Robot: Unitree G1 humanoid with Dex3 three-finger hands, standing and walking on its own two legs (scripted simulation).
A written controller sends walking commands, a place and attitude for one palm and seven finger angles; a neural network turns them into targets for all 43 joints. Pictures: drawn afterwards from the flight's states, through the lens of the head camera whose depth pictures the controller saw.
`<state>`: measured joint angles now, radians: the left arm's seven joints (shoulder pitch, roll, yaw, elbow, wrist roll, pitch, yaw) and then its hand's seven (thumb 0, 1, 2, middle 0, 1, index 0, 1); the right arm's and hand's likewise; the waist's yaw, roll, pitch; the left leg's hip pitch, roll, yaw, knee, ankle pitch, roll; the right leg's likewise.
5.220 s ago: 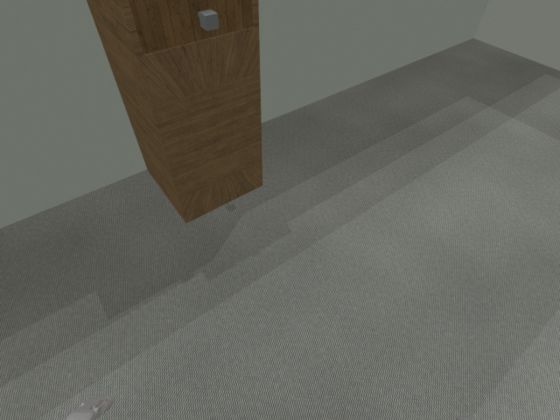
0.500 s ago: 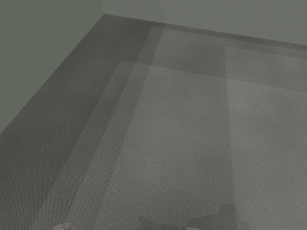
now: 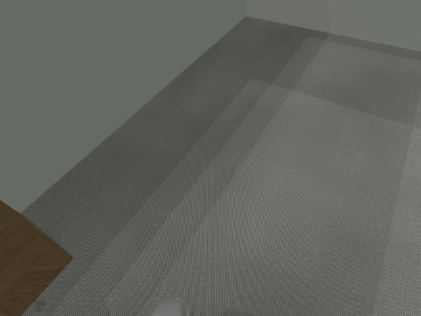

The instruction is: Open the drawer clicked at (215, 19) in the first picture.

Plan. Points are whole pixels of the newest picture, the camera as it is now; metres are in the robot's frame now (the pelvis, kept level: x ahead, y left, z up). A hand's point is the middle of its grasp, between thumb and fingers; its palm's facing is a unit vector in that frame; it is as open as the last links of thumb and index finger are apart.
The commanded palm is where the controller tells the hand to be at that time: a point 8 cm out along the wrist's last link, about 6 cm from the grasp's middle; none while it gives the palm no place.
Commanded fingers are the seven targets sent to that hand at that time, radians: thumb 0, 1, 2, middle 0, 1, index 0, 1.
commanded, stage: turn to face it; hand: left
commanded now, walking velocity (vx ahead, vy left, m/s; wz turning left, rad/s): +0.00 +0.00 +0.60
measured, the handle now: out of the picture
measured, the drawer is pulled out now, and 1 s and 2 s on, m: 0.00 0.00 0.00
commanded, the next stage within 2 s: take the last steps up to it in 1.70 s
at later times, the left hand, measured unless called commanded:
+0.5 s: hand out of the picture +0.02 +0.29 -0.16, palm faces +0.31 -0.91 -0.26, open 7.4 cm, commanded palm none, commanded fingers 0.00 0.90 0.90 -0.20 -0.30 -0.20 -0.30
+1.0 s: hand out of the picture -0.05 +0.20 -0.14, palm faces +0.55 -0.78 -0.29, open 7.4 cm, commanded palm none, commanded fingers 0.00 0.90 0.90 -0.20 -0.30 -0.20 -0.30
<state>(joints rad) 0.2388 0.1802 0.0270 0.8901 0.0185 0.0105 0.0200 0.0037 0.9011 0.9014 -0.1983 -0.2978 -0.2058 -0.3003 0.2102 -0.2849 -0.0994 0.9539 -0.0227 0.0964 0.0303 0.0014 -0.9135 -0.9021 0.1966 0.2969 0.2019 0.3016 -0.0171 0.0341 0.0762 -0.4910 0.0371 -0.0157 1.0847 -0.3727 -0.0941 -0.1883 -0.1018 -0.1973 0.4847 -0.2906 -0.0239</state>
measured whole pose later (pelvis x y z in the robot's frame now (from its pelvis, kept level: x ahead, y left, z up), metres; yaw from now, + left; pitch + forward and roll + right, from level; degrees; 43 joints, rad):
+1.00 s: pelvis -0.02 -0.01 +0.00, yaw +35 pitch -2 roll +3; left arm 0.20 0.18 0.02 0.87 0.02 0.02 0.02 0.00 0.90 0.90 -0.20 -0.30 -0.21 -0.30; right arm 0.23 -0.28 -0.10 0.97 -0.02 0.10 0.03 0.00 -0.91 -0.90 0.20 0.30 0.20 0.30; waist -0.03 0.04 0.08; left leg -0.48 0.04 -0.02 1.13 -0.37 -0.09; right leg -0.18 -0.10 -0.21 0.50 -0.28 -0.03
